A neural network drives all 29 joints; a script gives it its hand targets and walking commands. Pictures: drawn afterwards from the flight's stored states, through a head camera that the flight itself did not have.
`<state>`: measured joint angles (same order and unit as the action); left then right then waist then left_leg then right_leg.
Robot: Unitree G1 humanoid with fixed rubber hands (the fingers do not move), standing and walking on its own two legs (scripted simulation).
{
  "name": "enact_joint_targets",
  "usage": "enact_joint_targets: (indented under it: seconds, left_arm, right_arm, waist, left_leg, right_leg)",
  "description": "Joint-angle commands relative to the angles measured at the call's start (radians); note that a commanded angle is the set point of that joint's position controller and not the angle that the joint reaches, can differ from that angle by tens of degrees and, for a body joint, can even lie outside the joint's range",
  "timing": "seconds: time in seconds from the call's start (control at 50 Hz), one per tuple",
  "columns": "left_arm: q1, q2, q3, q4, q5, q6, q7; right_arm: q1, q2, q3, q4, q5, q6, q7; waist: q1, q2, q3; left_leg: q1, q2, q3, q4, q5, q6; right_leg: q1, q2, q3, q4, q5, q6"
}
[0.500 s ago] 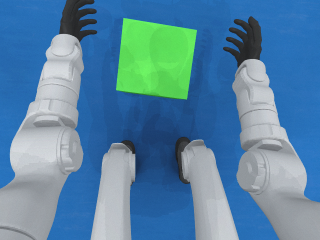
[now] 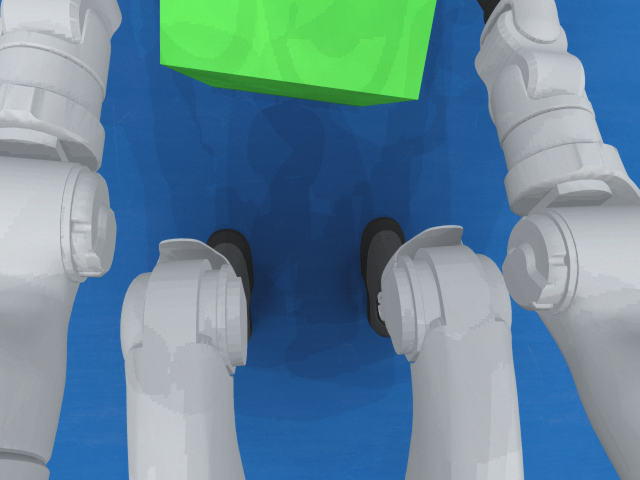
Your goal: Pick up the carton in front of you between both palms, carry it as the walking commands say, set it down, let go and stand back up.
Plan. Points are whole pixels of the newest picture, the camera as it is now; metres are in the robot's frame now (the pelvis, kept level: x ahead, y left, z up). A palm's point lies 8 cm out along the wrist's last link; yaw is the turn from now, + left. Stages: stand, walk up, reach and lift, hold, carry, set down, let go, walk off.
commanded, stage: reach and lift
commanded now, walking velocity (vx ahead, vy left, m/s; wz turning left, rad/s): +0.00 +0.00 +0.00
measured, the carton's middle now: out of the picture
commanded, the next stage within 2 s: none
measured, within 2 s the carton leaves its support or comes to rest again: leaves its support in 0.82 s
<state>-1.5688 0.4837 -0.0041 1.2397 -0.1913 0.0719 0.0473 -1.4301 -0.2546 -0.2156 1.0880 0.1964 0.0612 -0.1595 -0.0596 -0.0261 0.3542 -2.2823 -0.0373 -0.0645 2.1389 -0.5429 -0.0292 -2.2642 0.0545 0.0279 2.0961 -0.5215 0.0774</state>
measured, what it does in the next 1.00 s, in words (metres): stands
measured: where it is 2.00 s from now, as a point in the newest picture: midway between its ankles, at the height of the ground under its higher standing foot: (310, 303)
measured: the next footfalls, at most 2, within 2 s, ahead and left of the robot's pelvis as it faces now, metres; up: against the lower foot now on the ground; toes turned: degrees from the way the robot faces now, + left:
none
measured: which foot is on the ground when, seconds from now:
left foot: down 0.00-1.00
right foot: down 0.00-1.00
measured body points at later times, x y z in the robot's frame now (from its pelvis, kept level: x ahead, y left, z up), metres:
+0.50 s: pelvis +0.00 +0.00 -0.01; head +0.38 +0.02 +0.23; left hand +0.58 +0.17 -0.20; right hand +0.55 -0.15 -0.19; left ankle +0.11 +0.12 -0.35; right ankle +0.13 -0.13 -0.35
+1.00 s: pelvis +0.01 +0.00 -0.01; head +0.35 +0.04 +0.28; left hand +0.57 +0.16 -0.15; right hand +0.55 -0.14 -0.14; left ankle +0.11 +0.13 -0.35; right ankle +0.13 -0.14 -0.35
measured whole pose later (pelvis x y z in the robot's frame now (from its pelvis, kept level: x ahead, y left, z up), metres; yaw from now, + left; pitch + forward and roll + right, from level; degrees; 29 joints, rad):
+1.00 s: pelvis +0.01 +0.00 -0.01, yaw +1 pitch +40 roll -2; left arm -1.34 0.27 0.11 0.91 -0.06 0.26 0.10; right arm -1.24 -0.12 -0.34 0.79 0.10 0.23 -0.20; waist -0.03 -0.04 0.18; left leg -2.29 -0.07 -0.07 2.19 -0.59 -0.05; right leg -2.27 0.10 0.07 2.15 -0.58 0.11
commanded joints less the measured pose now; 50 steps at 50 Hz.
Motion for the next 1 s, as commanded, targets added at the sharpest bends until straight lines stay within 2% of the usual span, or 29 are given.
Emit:
enact_joint_targets:
  seconds: [0.0,0.1,0.18,0.24,0.34,0.46,0.52,0.56,0.62,0.66,0.7,0.78,0.88,0.92,0.94,0.98]
  left_arm:
    - [-0.331,0.132,0.000,-0.127,-0.012,-0.039,0.011]
    - [-0.319,0.117,-0.022,-0.141,-0.033,-0.046,0.017]
    - [-0.255,0.079,-0.036,-0.130,-0.042,-0.041,0.017]
    - [-0.210,0.055,-0.025,-0.092,-0.030,-0.038,0.012]
    - [-0.233,0.057,-0.003,-0.096,-0.011,-0.043,0.013]
    - [-0.333,-0.039,-0.073,-0.112,-0.047,-0.041,0.011]
    - [-0.343,-0.066,-0.045,-0.094,-0.005,-0.036,0.015]
    - [-0.437,-0.349,-0.109,-0.109,-0.006,-0.026,-0.038]
    - [-0.509,-0.792,-0.130,-0.119,0.041,0.014,-0.158]
    - [-0.471,-0.935,-0.091,-0.160,0.076,0.042,-0.216]
    - [-0.448,-1.008,-0.067,-0.195,0.091,0.060,-0.246]
    - [-0.448,-1.106,-0.090,-0.296,0.077,0.073,-0.259]
    - [-0.494,-1.236,-0.207,-0.544,0.015,0.096,-0.234]
    - [-0.481,-1.291,-0.238,-0.622,0.017,0.125,-0.220]
    - [-0.467,-1.320,-0.250,-0.647,0.021,0.140,-0.211]
    - [-0.402,-1.357,-0.248,-0.657,0.041,0.174,-0.202]
  right_arm:
    - [-0.275,-0.156,0.007,-0.103,0.016,-0.041,-0.003]
    - [-0.271,-0.147,0.045,-0.099,0.046,-0.049,-0.004]
    - [-0.193,-0.119,0.056,-0.082,0.051,-0.047,-0.012]
    - [-0.157,-0.104,0.039,-0.052,0.032,-0.047,-0.012]
    - [-0.202,-0.103,0.018,-0.076,0.009,-0.052,-0.009]
    - [-0.306,-0.006,0.081,-0.098,0.044,-0.046,-0.009]
    - [-0.309,0.028,0.054,-0.066,0.001,-0.038,-0.009]
    - [-0.417,0.280,0.100,-0.092,-0.018,-0.031,0.041]
    - [-0.581,0.692,0.144,-0.122,-0.073,0.017,0.166]
    - [-0.603,0.824,0.141,-0.155,-0.096,0.052,0.230]
    - [-0.586,0.896,0.139,-0.186,-0.101,0.072,0.265]
    - [-0.577,1.009,0.179,-0.261,-0.061,0.091,0.290]
    - [-0.578,1.123,0.300,-0.407,0.013,0.122,0.277]
    - [-0.587,1.136,0.340,-0.483,0.017,0.148,0.279]
    - [-0.587,1.163,0.364,-0.514,0.012,0.160,0.274]
    - [-0.573,1.178,0.385,-0.563,-0.006,0.183,0.272]
  waist:
    - [-0.014,0.108,-1.250]
    - [0.001,0.110,-1.284]
    - [-0.010,0.116,-1.324]
    - [-0.013,0.114,-1.230]
    - [-0.004,0.098,-1.182]
    - [0.009,0.093,-1.190]
    - [0.007,0.094,-1.146]
    - [0.007,0.106,-1.131]
    - [0.015,0.105,-1.080]
    - [0.019,0.094,-1.045]
    - [0.025,0.081,-1.049]
    - [0.042,0.073,-1.206]
    - [0.036,0.120,-1.641]
    - [0.028,0.134,-1.798]
    - [0.035,0.142,-1.853]
    - [0.035,0.137,-1.878]
  left_leg:
    - [0.619,0.032,0.052,-0.139,0.253,0.004]
    - [0.682,0.024,0.055,-0.092,0.362,0.006]
    - [0.716,0.017,0.063,-0.087,0.398,0.001]
    - [0.651,0.018,0.059,-0.098,0.359,-0.001]
    - [0.583,0.019,0.061,-0.110,0.303,0.002]
    - [0.601,0.008,0.065,-0.128,0.242,0.008]
    - [0.594,0.000,0.066,-0.136,0.215,0.003]
    - [0.597,-0.018,0.066,-0.134,0.219,0.008]
    - [0.548,-0.045,0.070,-0.118,0.200,0.022]
    - [0.517,-0.058,0.088,-0.115,0.207,0.029]
    - [0.495,-0.063,0.101,-0.108,0.243,0.033]
    - [0.553,-0.071,0.113,-0.097,0.354,0.034]
    - [0.854,-0.087,0.123,-0.092,0.570,0.020]
    - [0.983,-0.093,0.122,-0.105,0.622,0.015]
    - [1.011,-0.099,0.130,-0.117,0.627,0.010]
    - [1.001,-0.109,0.140,-0.152,0.582,0.004]
  right_leg:
    - [0.573,-0.021,-0.105,-0.093,0.280,-0.009]
    - [0.610,-0.010,-0.106,-0.047,0.375,-0.009]
    - [0.624,-0.003,-0.116,-0.046,0.403,-0.008]
    - [0.571,-0.003,-0.113,-0.057,0.363,-0.009]
    - [0.564,0.000,-0.107,-0.065,0.326,-0.011]
    - [0.592,0.013,-0.105,-0.081,0.279,-0.017]
    - [0.603,0.024,-0.107,-0.086,0.257,-0.016]
    - [0.589,0.043,-0.112,-0.082,0.255,-0.026]
    - [0.545,0.068,-0.115,-0.059,0.227,-0.030]
    - [0.514,0.080,-0.127,-0.053,0.221,-0.032]
    - [0.503,0.084,-0.133,-0.045,0.252,-0.033]
    - [0.545,0.089,-0.141,-0.025,0.361,-0.032]
    - [0.629,0.098,-0.165,-0.033,0.501,-0.028]
    - [0.627,0.104,-0.176,-0.056,0.503,-0.027]
    - [0.632,0.109,-0.179,-0.071,0.496,-0.024]
    - [0.654,0.116,-0.180,-0.108,0.459,-0.022]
